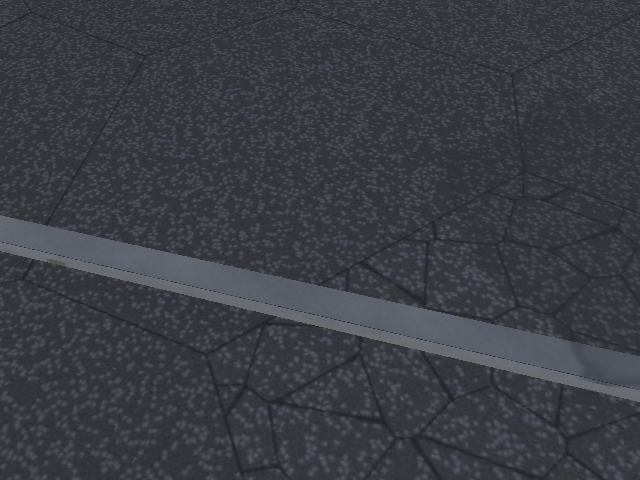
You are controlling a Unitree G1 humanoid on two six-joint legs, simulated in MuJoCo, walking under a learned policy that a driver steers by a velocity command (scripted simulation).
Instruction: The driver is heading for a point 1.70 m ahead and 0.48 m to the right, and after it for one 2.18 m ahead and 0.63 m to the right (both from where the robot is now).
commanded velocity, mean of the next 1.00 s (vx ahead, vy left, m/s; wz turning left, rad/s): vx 0.45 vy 0.00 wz -0.13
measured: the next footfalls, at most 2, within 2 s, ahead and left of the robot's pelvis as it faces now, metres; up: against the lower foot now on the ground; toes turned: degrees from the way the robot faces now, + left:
left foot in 0.52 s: +0.42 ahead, +0.10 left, +0.00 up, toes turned +2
right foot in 1.06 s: +0.70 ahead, -0.16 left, +0.00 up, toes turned -15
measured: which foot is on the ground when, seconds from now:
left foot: down 0.00-0.04, up 0.06-0.50, down 0.52-1.00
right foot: down 0.00-0.54, up 0.56-1.00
